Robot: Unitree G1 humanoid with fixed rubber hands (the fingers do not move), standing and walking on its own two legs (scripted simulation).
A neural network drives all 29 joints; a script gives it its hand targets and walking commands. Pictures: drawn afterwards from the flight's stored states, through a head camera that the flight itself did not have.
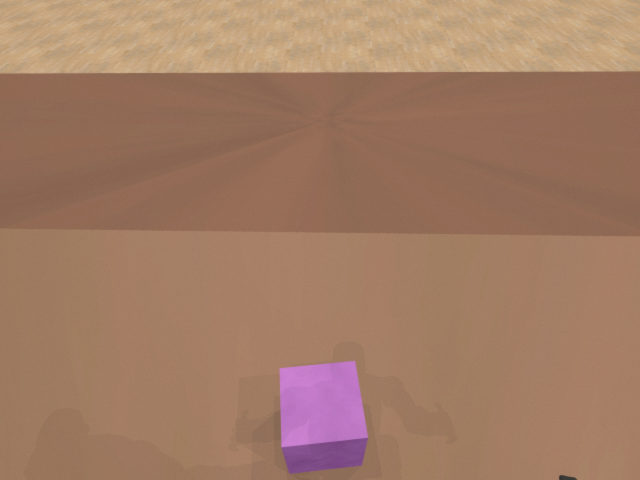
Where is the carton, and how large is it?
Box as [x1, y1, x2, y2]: [280, 361, 367, 473]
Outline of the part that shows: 354,361 280,368 281,446 289,473 361,465 367,440 367,434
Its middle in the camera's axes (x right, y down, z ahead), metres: +0.01 +0.50 +1.09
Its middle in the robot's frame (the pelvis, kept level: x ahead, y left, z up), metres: +0.44 +0.02 -0.66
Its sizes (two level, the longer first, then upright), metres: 0.210 0.200 0.250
